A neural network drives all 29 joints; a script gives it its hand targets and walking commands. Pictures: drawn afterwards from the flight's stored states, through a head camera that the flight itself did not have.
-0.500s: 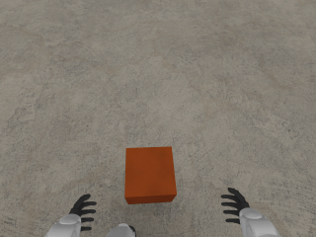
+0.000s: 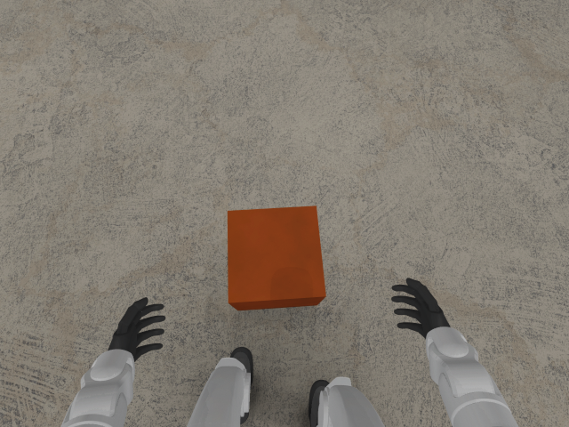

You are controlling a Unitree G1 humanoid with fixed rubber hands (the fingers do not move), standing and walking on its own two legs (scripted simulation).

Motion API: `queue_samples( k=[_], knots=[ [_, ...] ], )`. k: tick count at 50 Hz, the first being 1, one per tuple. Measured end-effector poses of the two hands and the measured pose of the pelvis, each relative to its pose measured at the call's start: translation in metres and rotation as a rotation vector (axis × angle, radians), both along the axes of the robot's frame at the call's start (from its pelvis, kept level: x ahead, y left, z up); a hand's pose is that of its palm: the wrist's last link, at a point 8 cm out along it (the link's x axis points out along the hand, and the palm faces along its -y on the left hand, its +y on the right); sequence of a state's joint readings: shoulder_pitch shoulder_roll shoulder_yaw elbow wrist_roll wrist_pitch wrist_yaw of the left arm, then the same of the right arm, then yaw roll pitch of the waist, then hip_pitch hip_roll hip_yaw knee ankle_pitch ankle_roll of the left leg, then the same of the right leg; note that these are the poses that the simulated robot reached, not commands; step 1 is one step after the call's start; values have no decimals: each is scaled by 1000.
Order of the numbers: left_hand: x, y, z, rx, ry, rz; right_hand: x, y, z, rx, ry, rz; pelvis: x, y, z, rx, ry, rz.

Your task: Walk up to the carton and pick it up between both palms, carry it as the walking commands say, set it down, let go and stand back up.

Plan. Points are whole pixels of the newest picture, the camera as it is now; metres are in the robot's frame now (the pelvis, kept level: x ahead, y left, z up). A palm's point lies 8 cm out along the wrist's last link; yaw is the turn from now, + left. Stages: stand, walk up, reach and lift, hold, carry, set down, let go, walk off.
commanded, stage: reach and lift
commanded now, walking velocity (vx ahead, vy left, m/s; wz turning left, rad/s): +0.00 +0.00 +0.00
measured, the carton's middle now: (275, 261) +0.46 +0.05 -0.61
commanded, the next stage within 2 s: none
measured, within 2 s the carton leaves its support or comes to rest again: neither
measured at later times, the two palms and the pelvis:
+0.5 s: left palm (144, 262) +0.35 +0.26 -0.17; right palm (392, 244) +0.39 -0.16 -0.14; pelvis -0.02 +0.03 -0.03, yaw -2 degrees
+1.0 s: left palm (155, 221) +0.43 +0.27 -0.19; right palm (376, 204) +0.48 -0.15 -0.17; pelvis -0.02 +0.02 -0.05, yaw -3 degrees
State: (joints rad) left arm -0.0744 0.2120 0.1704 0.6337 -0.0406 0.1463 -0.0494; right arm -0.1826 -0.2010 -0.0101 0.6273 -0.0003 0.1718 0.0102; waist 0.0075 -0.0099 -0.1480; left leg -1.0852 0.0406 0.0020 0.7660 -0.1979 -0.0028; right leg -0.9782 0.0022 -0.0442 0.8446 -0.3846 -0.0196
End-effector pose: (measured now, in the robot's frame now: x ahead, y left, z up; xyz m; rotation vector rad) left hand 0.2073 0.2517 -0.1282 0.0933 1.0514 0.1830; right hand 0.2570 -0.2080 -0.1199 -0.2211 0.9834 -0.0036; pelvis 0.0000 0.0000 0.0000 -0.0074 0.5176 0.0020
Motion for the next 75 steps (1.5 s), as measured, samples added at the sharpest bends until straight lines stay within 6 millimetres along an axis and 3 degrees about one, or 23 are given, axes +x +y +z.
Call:
queue_samples(
  k=[9,19,38,46,51,56,65,75],
  knots=[
    [55,7,-11,-22,-107,11,47,26,1,-1,-89,36,-20,14,-12,-21,16,-2],
    [114,13,-32,9,-191,18,106,41,-13,33,-158,8,-24,27,-25,-41,121,-5],
    [209,10,-57,0,-361,83,194,47,-50,45,-286,56,-24,18,-46,-31,333,-11],
    [226,14,-54,-6,-380,62,215,57,-48,64,-327,59,-23,18,-48,-32,364,-13],
    [226,13,-68,-18,-345,53,221,60,-54,71,-329,47,-26,19,-57,-34,397,-15],
    [226,8,-98,-29,-345,48,219,57,-81,77,-332,8,-37,21,-81,-38,429,-20],
    [223,7,-165,-42,-355,102,208,59,-151,67,-303,-13,-59,21,-140,-42,473,-29],
    [224,8,-229,-38,-356,115,215,64,-208,71,-327,-20,-74,21,-198,-44,458,-36]
  ],
)
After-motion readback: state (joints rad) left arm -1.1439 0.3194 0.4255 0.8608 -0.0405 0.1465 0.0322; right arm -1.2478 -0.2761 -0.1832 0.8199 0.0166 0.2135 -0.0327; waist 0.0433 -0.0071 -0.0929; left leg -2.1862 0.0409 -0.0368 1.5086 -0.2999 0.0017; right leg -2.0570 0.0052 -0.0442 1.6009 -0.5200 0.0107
